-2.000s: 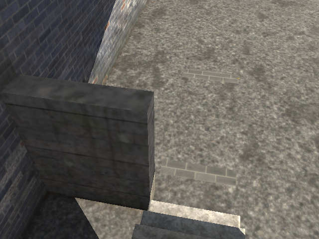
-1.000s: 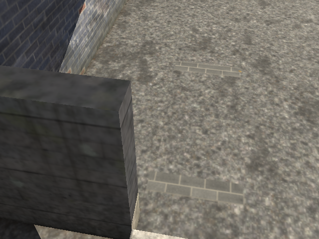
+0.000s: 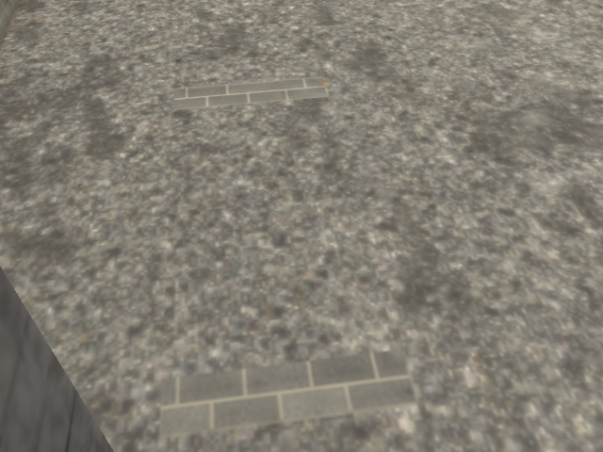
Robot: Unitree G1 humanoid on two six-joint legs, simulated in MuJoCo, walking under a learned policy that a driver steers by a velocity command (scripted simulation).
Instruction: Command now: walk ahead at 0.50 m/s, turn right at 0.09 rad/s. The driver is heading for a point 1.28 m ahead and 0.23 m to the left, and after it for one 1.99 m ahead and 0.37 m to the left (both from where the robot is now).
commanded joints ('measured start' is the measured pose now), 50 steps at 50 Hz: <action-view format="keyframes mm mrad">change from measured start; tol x64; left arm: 1 -15 146 53 -153 -50 -7 -17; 17 -443 177 -20 -231 51 9 -8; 22 556 259 80 110 65 -22 22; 50 -239 10 32 -170 -104 36 133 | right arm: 1 508 -263 -96 114 -36 10 12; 50 -137 33 -14 -61 100 72 -49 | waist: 1 -224 55 -89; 50 37 -82 97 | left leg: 1 858 378 -572 163 866 394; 7 -502 88 -212 35 111 165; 17 -54 58 -368 507 -202 149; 25 -1372 -39 -265 1599 -435 -25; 32 -145 87 -75 438 902 -61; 40 -216 128 -124 -317 701 -54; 44 872 310 -221 270 881 153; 46 669 421 -592 -34 -114 252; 50 -157 239 -360 -103 -60 75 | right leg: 1 -1028 8 66 330 44 48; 10 -174 -227 -15 -943 1536 -2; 17 -268 -197 -26 -1340 1141 11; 24 1301 -457 314 -1141 1467 -430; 29 -349 -261 157 -1370 605 -314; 39 224 -251 309 -837 567 -166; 44 -798 -60 19 444 -66 -16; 50 -588 -209 61 -354 706 -21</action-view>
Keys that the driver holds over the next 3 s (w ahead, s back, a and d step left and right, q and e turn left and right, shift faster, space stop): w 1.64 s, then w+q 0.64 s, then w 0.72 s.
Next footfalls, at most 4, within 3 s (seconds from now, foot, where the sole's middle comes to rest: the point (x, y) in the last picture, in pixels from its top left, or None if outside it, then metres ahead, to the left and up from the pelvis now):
0.42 right None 0.31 -0.09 -1.00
0.84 left None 0.59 0.19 -1.21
1.28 right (340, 407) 0.88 -0.01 -1.21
1.76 left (273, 334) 1.14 0.23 -1.21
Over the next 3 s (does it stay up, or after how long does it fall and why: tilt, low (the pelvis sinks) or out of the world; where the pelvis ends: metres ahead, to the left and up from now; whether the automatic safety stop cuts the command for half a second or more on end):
stays up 1.57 0.32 -0.43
